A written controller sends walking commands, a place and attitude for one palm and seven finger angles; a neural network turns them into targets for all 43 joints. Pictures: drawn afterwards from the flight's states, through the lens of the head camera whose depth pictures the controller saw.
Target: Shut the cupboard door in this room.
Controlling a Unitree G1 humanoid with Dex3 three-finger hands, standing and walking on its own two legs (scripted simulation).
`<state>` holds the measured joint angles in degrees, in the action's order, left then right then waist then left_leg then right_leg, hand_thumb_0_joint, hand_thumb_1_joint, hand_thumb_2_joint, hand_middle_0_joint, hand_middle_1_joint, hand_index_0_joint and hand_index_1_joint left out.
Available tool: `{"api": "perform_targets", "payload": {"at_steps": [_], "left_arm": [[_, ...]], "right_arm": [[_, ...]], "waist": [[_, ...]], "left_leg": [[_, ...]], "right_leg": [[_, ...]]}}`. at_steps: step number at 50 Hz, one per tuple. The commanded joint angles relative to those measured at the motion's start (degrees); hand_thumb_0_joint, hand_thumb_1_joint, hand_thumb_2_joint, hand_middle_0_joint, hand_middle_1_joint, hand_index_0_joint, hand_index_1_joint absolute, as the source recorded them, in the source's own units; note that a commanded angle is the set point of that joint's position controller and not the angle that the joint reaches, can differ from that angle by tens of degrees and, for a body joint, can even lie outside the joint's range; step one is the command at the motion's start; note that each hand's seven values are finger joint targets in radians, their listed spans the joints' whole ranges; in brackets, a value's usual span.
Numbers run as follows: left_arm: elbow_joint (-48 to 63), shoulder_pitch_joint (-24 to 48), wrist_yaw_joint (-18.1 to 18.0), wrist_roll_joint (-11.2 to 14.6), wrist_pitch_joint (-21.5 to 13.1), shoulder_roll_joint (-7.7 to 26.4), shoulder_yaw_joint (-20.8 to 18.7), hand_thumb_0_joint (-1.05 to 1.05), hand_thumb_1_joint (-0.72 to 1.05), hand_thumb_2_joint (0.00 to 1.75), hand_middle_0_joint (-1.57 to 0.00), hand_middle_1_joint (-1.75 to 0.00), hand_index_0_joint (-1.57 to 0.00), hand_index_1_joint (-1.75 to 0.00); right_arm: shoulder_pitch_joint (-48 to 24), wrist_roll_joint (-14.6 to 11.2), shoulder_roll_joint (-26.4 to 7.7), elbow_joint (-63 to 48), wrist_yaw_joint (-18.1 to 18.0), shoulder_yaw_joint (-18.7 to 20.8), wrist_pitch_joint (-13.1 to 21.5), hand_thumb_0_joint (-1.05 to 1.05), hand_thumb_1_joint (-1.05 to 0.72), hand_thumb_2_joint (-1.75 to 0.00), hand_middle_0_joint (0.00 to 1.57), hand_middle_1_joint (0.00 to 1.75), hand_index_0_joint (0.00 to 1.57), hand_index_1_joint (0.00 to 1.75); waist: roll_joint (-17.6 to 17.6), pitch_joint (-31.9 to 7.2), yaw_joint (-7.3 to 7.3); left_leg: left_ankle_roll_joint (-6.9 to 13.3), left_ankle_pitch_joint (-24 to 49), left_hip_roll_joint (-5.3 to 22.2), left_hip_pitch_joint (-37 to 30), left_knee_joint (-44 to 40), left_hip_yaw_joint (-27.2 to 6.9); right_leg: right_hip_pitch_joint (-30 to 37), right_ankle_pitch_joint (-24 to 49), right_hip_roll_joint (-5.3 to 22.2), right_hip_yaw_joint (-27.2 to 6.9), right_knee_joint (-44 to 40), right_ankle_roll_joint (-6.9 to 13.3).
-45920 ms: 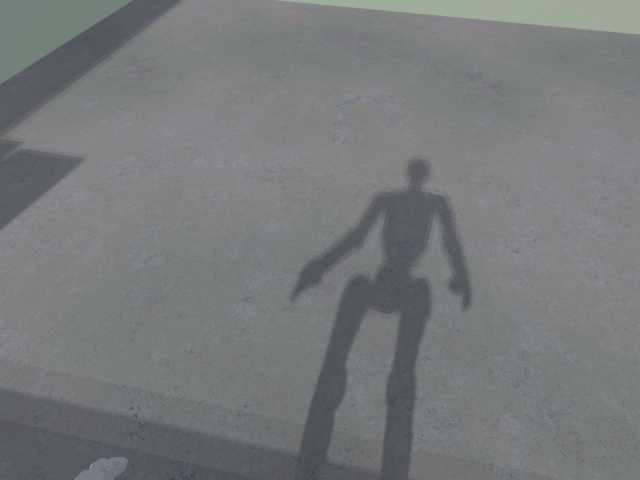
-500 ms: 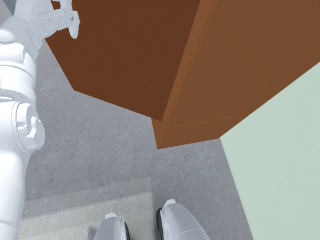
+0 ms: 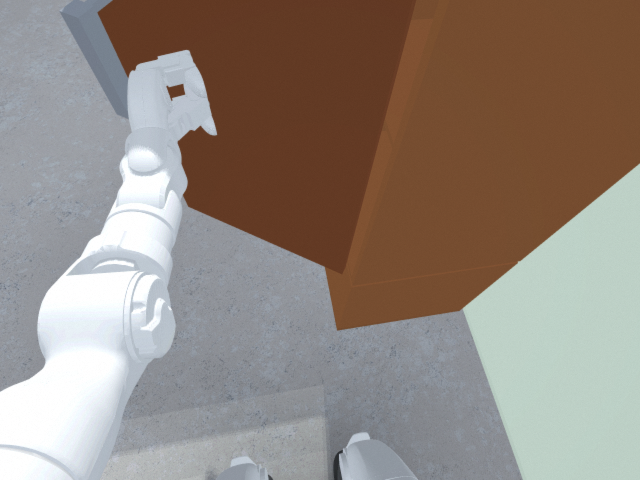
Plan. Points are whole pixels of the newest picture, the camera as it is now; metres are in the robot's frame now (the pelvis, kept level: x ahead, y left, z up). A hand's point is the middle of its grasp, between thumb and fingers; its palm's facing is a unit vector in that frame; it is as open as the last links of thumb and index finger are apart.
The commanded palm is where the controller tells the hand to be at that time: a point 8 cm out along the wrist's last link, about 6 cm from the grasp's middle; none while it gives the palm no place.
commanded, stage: pull the fist back off the door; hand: left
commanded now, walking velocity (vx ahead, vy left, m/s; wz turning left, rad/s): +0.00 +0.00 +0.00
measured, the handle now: (118, 56) +0.64 +0.17 +0.11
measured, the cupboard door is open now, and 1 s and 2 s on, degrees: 56 56 56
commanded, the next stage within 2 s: draw the hand back to the body in 0.50 s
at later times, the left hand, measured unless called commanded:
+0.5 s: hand (201, 154) +0.47 +0.07 +0.11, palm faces +0.01 -1.00 -0.01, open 3.1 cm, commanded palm +0.45 +0.12 +0.11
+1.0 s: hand (124, 211) +0.39 +0.14 +0.14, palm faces +0.03 -1.00 -0.02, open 3.1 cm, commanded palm +0.34 +0.18 +0.15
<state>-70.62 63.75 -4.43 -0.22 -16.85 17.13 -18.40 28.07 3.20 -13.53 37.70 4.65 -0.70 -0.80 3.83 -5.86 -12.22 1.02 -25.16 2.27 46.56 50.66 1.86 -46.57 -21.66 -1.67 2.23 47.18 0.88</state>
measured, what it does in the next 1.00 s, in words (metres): stands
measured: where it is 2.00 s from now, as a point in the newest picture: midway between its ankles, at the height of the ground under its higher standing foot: outside the picture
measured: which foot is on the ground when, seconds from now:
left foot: down 0.00-1.00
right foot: down 0.00-1.00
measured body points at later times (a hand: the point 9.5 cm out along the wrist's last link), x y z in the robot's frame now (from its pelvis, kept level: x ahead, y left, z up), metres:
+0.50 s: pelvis -0.01 -0.01 +0.01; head +0.07 -0.01 +0.45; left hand +0.46 +0.13 +0.11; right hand +0.03 -0.28 -0.12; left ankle -0.02 +0.10 -0.69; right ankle +0.00 -0.11 -0.69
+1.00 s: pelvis -0.01 -0.01 +0.03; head +0.02 -0.02 +0.48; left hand +0.38 +0.19 +0.14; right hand +0.06 -0.27 -0.09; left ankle -0.02 +0.10 -0.69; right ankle +0.00 -0.11 -0.69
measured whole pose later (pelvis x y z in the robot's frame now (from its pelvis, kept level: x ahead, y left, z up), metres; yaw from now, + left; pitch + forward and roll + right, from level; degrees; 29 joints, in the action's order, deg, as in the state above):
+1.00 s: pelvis -0.01 -0.01 +0.03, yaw +0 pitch +7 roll +0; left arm -33.5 24.4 4.4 10.1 -13.8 12.1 -10.3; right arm 20.9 -3.1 -15.2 36.1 -1.2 0.5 -0.6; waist 2.8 -4.1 -2.9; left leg 0.6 -20.8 1.5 25.6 39.3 2.9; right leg -26.9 -18.5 -1.4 1.1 38.3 1.4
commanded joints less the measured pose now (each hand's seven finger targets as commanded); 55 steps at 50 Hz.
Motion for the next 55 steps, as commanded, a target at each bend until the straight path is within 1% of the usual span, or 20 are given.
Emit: {"api": "perform_targets", "payload": {"at_steps": [1, 4, 7, 8, 9, 16, 19, 23, 25, 29, 31, 35, 36, 37, 38, 40, 43, 45, 50, 55], "left_arm": [[12.81, 25.83, -1.17, 0.28, -8.03, 11.78, -1.06, 0.00, 0.90, 0.90, -1.30, -1.50, -1.30, -1.50], [10.03, 17.84, -0.46, 0.21, -7.90, 8.83, 0.50, 0.00, 0.90, 0.90, -1.30, -1.50, -1.30, -1.50], [11.46, 15.04, 0.53, 1.66, -6.95, 6.74, 1.57, 0.00, 0.90, 0.90, -1.30, -1.50, -1.30, -1.50], [12.31, 16.01, 0.85, 2.17, -6.95, 6.12, 2.35, 0.00, 0.90, 0.90, -1.30, -1.50, -1.30, -1.50], [14.48, 17.65, 0.83, 2.58, -7.72, 7.00, 1.54, 0.00, 0.90, 0.90, -1.30, -1.50, -1.30, -1.50], [22.52, 19.25, 1.03, 3.40, -11.16, 1.77, 7.49, 0.00, 0.90, 0.90, -1.30, -1.50, -1.30, -1.50], [22.13, 17.29, 0.70, 3.82, -10.17, 1.34, 7.64, 0.00, 0.90, 0.90, -1.30, -1.50, -1.30, -1.50], [21.41, 15.20, 0.27, 4.18, -9.19, 3.45, 5.78, 0.00, 0.90, 0.90, -1.30, -1.50, -1.30, -1.50], [20.46, 17.23, 0.25, 4.00, -9.14, 2.55, 7.05, 0.00, 0.90, 0.90, -1.30, -1.50, -1.30, -1.50], [17.97, 16.42, 0.43, 4.16, -9.48, 3.63, 5.67, 0.00, 0.90, 0.90, -1.30, -1.50, -1.30, -1.50], [15.87, 14.99, 1.00, 4.30, -9.30, 4.66, 4.84, 0.00, 0.90, 0.90, -1.30, -1.50, -1.30, -1.50], [21.73, 4.95, 3.16, 4.97, -9.38, 8.45, 1.20, 0.00, 0.90, 0.90, -1.30, -1.50, -1.30, -1.50], [23.84, 1.75, 3.84, 5.41, -8.91, 8.40, 0.98, 0.00, 0.90, 0.90, -1.30, -1.50, -1.30, -1.50], [27.31, 0.60, 4.54, 5.98, -8.44, 8.09, 1.61, 0.00, 0.90, 0.90, -1.30, -1.50, -1.30, -1.50], [30.31, -2.19, 5.30, 6.49, -7.83, 7.72, 1.92, 0.00, 0.90, 0.90, -1.30, -1.50, -1.30, -1.50], [36.85, -6.89, 6.66, 7.93, -6.39, 6.56, 3.22, 0.00, 0.90, 0.90, -1.30, -1.50, -1.30, -1.50], [44.29, -11.35, 8.01, 9.99, -3.48, 3.92, 5.74, 0.00, 0.90, 0.90, -1.30, -1.50, -1.30, -1.50], [49.08, -11.63, 8.45, 10.56, -2.24, 4.75, 6.06, 0.00, 0.90, 0.90, -1.30, -1.50, -1.30, -1.50], [56.64, -19.21, 10.04, 11.77, 1.41, 3.49, 7.81, 0.00, 0.90, 0.90, -1.30, -1.50, -1.30, -1.50], [64.65, -28.44, 11.70, 13.06, 5.71, 4.20, 7.25, 0.00, 0.90, 0.90, -1.19, -1.38, -1.19, -1.38]], "right_arm": [[10.24, 0.08, -10.50, -1.93, -0.79, 4.30, 0.75, 0.00, -0.90, -0.90, 0.20, 0.30, 0.20, 0.30], [9.02, -0.57, -10.40, -2.76, -0.58, 4.57, 0.46, 0.00, -0.90, -0.90, 0.20, 0.30, 0.20, 0.30], [7.38, -1.24, -10.43, -3.76, -0.89, 4.81, -0.13, 0.00, -0.90, -0.90, 0.20, 0.30, 0.20, 0.30], [6.60, -1.47, -10.34, -3.91, -1.02, 4.77, -0.18, 0.00, -0.90, -0.90, 0.20, 0.30, 0.20, 0.30], [6.45, -1.60, -10.32, -3.97, -1.39, 4.90, -0.15, 0.00, -0.90, -0.90, 0.20, 0.30, 0.20, 0.30], [2.78, -2.20, -9.49, -2.90, -2.25, 5.13, 0.91, 0.00, -0.90, -0.90, 0.20, 0.30, 0.20, 0.30], [1.79, -2.56, -9.51, -2.91, -2.69, 4.99, 1.07, 0.00, -0.90, -0.90, 0.20, 0.30, 0.20, 0.30], [0.02, -2.82, -9.47, -3.15, -3.18, 4.65, 1.12, 0.00, -0.90, -0.90, 0.20, 0.30, 0.20, 0.30], [-0.27, -2.85, -9.31, -3.03, -3.36, 4.28, 1.22, 0.00, -0.90, -0.90, 0.20, 0.30, 0.20, 0.30], [-0.47, -2.65, -9.45, -3.19, -3.42, 4.13, 1.66, 0.00, -0.90, -0.90, 0.20, 0.30, 0.20, 0.30], [-0.59, -2.73, -9.58, -3.31, -3.39, 3.94, 1.63, 0.00, -0.90, -0.90, 0.20, 0.30, 0.20, 0.30], [-1.65, -3.32, -9.43, -6.22, -3.46, 3.98, 1.25, 0.00, -0.90, -0.90, 0.20, 0.30, 0.20, 0.30], [-2.26, -3.58, -9.21, -7.13, -3.55, 3.97, 1.06, 0.00, -0.90, -0.90, 0.20, 0.30, 0.20, 0.30], [-2.89, -3.89, -9.12, -7.78, -3.58, 4.01, 1.03, 0.00, -0.90, -0.90, 0.20, 0.30, 0.20, 0.30], [-3.17, -4.21, -9.10, -8.47, -3.73, 4.16, 0.98, 0.00, -0.90, -0.90, 0.20, 0.30, 0.20, 0.30], [-4.81, -4.96, -8.83, -9.56, -4.18, 4.16, 1.06, 0.00, -0.90, -0.90, 0.20, 0.30, 0.20, 0.30], [-7.03, -5.72, -8.42, -10.15, -4.87, 4.20, 1.72, 0.00, -0.90, -0.90, 0.20, 0.30, 0.20, 0.30], [-8.66, -6.13, -8.35, -9.96, -5.69, 3.91, 2.34, 0.00, -0.90, -0.90, 0.20, 0.30, 0.20, 0.30], [-13.02, -6.64, -7.82, -10.59, -6.98, 3.05, 4.20, 0.00, -0.90, -0.90, 0.20, 0.30, 0.20, 0.30], [-17.33, -7.19, -7.61, -12.23, -7.55, 2.24, 5.43, 0.00, -0.90, -0.90, 0.20, 0.30, 0.20, 0.30]], "waist": [[-0.90, -26.68, 0.10], [-2.56, -24.14, 1.61], [-6.07, -22.60, 2.01], [-6.02, -21.26, 1.86], [-5.39, -21.99, 1.74], [-0.70, -25.25, 1.88], [-1.88, -24.29, 2.16], [-3.54, -22.76, 3.10], [-5.11, -20.92, 2.03], [-4.36, -21.10, 2.48], [-6.11, -20.44, 2.69], [-5.03, -25.82, 7.10], [-5.09, -25.84, 8.16], [-4.79, -25.55, 8.08], [-7.11, -25.60, 8.56], [-5.34, -24.34, 9.12], [-5.93, -19.70, 8.87], [-4.71, -17.23, 8.64], [-2.48, -13.47, 9.75], [-3.46, -11.81, 11.56]], "left_leg": [[0.20, 26.10, -2.21, -19.29, -4.02, -2.60], [0.22, 24.72, -2.61, -17.85, -5.11, -1.58], [0.54, 22.40, -2.90, -16.51, -6.21, -0.61], [0.58, 20.20, -3.02, -15.84, -6.52, -0.38], [0.71, 20.29, -3.11, -16.80, -6.42, -0.37], [0.21, 19.86, -2.67, -23.58, -6.10, -1.74], [0.32, 19.28, -2.80, -23.37, -6.60, -1.65], [0.33, 18.25, -2.96, -21.17, -7.35, -1.21], [0.49, 16.37, -2.97, -19.95, -7.69, -1.36], [0.47, 15.46, -3.31, -19.09, -7.59, -1.19], [0.48, 14.30, -3.29, -17.06, -7.65, -1.04], [0.51, 17.71, -3.45, -18.48, -9.01, -0.02], [0.58, 18.57, -3.49, -18.52, -9.41, 0.37], [0.72, 18.64, -3.47, -19.03, -9.88, 0.77], [0.84, 19.28, -3.36, -19.30, -10.49, 0.80], [0.90, 20.99, -3.11, -21.51, -11.68, 1.21], [1.12, 18.76, -2.82, -24.00, -13.47, 1.27], [1.30, 17.19, -2.73, -25.91, -14.95, 0.98], [1.28, 15.38, -2.75, -29.34, -17.66, 0.28], [1.06, 16.96, -2.57, -32.25, -19.94, -0.55]], "right_leg": [[15.43, 26.56, -1.37, -0.57, -4.12, -0.21], [17.34, 26.57, -1.24, -0.55, -4.61, -0.01], [19.41, 27.03, -1.04, -0.93, -5.74, -0.25], [19.35, 25.64, -0.95, -1.25, -6.39, -0.34], [19.82, 25.69, -0.87, -1.37, -6.28, -0.35], [16.42, 22.39, -0.60, -1.08, -5.57, -0.11], [16.83, 22.00, -0.57, -0.93, -5.87, -0.15], [18.97, 22.40, -0.30, -1.33, -6.27, -0.17], [18.14, 21.10, -0.19, -1.46, -6.60, -0.49], [18.51, 20.20, -0.08, -1.82, -6.51, -0.32], [19.01, 19.78, 0.04, -2.05, -6.69, -0.43], [26.27, 24.06, 0.07, -2.29, -6.25, -0.05], [28.06, 25.60, -0.05, -2.40, -6.56, 0.04], [29.10, 26.42, -0.05, -2.58, -7.26, -0.11], [30.86, 27.36, -0.16, -2.34, -7.59, -0.11], [31.97, 29.25, -0.14, -2.12, -8.60, -0.06], [30.93, 26.24, -0.24, -1.86, -11.45, -0.43], [30.29, 23.18, -0.03, -1.77, -13.02, -0.40], [30.44, 19.24, 0.41, -1.33, -15.34, -0.13], [32.69, 19.58, 0.85, -0.49, -16.30, 0.16]]}}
